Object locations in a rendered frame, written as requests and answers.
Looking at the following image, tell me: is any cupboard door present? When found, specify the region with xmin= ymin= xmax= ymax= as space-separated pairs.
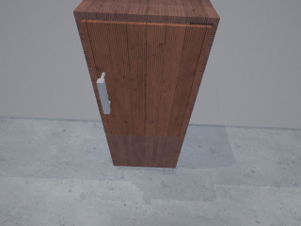
xmin=80 ymin=19 xmax=213 ymax=137

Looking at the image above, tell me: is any handle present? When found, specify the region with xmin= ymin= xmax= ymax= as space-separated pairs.
xmin=96 ymin=72 xmax=111 ymax=115

